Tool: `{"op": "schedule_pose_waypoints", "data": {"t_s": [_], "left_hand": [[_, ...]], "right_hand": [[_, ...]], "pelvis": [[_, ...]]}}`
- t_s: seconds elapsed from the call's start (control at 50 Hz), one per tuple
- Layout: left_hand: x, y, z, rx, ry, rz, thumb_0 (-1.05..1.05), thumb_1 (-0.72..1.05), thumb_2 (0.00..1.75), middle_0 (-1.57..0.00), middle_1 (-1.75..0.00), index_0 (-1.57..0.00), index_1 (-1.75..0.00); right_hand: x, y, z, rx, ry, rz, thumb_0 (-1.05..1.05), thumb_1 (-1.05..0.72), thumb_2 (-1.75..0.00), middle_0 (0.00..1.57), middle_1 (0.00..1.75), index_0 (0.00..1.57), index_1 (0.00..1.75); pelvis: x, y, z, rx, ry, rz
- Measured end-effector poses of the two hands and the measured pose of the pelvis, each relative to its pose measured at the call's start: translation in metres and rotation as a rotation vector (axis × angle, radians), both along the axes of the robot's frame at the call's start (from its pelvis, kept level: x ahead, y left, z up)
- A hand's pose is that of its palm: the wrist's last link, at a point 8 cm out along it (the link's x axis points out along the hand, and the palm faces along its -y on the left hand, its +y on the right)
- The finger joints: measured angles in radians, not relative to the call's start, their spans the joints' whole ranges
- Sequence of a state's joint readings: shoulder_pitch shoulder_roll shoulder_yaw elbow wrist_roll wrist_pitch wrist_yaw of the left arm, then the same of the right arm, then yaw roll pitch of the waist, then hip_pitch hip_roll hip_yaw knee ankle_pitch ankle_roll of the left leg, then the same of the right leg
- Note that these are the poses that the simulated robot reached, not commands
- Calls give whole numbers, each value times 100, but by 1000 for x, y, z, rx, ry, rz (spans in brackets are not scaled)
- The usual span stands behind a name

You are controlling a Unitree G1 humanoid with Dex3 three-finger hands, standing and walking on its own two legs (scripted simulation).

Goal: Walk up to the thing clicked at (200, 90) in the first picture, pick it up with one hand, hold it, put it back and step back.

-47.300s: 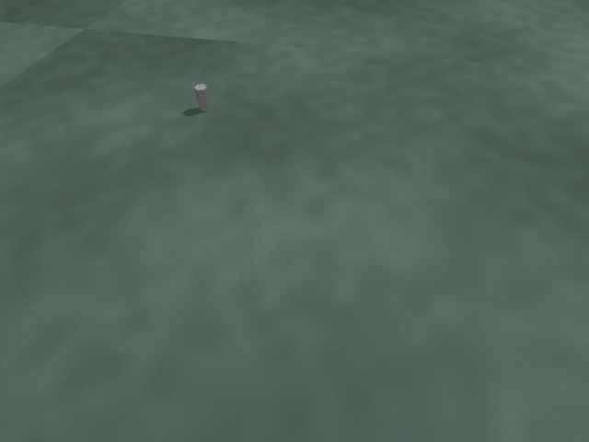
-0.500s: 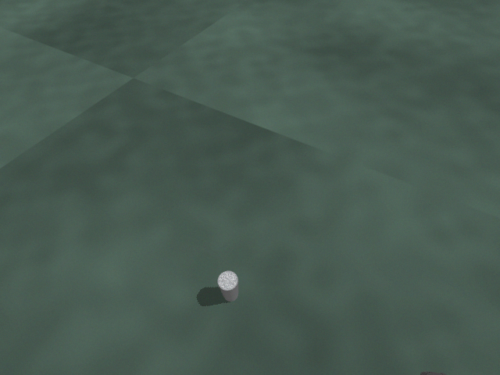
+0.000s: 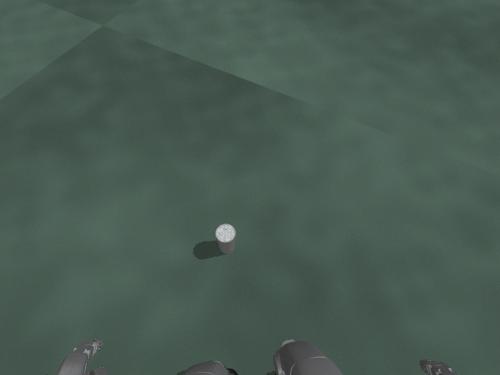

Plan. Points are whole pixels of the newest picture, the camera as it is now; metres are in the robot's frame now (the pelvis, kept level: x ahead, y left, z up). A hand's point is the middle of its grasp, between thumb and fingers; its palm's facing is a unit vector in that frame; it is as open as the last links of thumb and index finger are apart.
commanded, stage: step back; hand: left
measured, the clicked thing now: (226, 240) +0.59 +0.07 -0.69
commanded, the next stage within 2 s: none
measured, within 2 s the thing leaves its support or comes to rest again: neither
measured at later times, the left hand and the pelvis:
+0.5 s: hand out of the picture +0.02 +0.29 -0.16, palm faces +0.02 -0.94 -0.35, open 7.4 cm; pelvis -0.12 +0.03 -0.01, yaw +0 degrees
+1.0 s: hand out of the picture -0.15 +0.26 -0.14, palm faces -0.08 -0.91 -0.40, open 7.4 cm; pelvis -0.25 +0.00 -0.01, yaw -5 degrees
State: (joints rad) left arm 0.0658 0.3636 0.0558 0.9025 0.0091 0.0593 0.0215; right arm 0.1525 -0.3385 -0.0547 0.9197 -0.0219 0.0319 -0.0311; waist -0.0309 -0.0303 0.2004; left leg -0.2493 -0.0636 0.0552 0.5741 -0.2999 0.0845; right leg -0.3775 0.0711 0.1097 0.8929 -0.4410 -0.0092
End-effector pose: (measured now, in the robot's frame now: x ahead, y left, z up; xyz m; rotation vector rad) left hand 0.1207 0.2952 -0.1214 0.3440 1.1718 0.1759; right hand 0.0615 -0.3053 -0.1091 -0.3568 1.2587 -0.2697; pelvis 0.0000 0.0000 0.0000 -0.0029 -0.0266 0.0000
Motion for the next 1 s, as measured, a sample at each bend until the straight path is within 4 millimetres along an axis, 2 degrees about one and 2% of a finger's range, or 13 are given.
{"op": "schedule_pose_waypoints", "data": {"t_s": [0.14,0.26,0.36,0.46,0.52,0.58,0.72,0.86,0.94,1.0], "left_hand": [[-31,-1,10,38,-10,-7,0,91,90,-20,-30,-20,-30],[-57,4,23,43,-62,21,0,90,90,-20,-30,-20,-30],[-74,13,23,32,-96,16,0,90,90,-20,-30,-20,-30],[-97,33,3,3,-118,16,0,90,90,-20,-30,-20,-30],[-122,40,-4,-13,-77,35,0,90,90,-20,-30,-20,-30],[-146,44,1,-28,-42,51,0,91,90,-20,-30,-20,-30],[-201,54,1,-2,19,48,0,90,90,-20,-30,-20,-30],[-239,39,-2,41,55,-15,0,91,90,-20,-30,-20,-30],[-261,17,7,48,26,-31,0,91,90,-20,-30,-20,-30],[-279,5,20,46,0,-37,0,91,90,-20,-30,-20,-30]], "right_hand": [[-2,3,-21,66,-82,-9,1,-90,-89,21,30,20,30],[-13,5,-7,71,-83,38,1,-91,-89,21,30,20,30],[-35,1,1,12,-65,74,1,-91,-89,20,30,20,30],[-67,12,4,-49,-56,93,1,-91,-89,20,30,20,30],[-91,26,14,-40,-54,93,1,-91,-89,20,30,20,30],[-109,32,26,-43,-49,92,1,-91,-89,20,30,20,30],[-127,31,34,-55,-121,89,1,-90,-89,21,31,20,30],[-160,7,16,-37,-202,75,1,-90,-89,21,31,21,30],[-191,-13,-3,-14,-200,36,1,-90,-89,21,31,20,30],[-220,-18,-5,4,-162,5,1,-91,-89,20,30,20,30]], "pelvis": [[-23,-3,-8,-26,-34,-17],[-47,-4,1,29,-16,-15],[-73,9,1,20,12,3],[-105,26,-11,21,-12,29],[-119,31,-6,18,-25,11],[-129,34,4,-31,-15,19],[-165,32,5,-29,0,-33],[-212,16,-10,-1,-9,-90],[-240,3,-15,-39,-32,-71],[-254,-4,-8,16,-26,-80]]}}
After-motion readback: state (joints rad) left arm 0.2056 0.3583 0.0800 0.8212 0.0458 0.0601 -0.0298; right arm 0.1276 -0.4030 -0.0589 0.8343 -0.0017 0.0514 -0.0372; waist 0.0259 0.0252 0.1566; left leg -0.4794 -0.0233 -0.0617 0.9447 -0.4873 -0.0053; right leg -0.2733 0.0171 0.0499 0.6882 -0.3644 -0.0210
